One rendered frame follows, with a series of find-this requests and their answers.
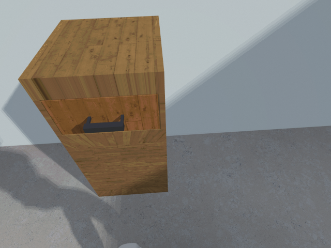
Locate handle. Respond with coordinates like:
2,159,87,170
83,115,125,133

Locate drawer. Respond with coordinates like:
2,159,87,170
41,94,160,135

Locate cabinet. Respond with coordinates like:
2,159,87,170
18,15,168,197

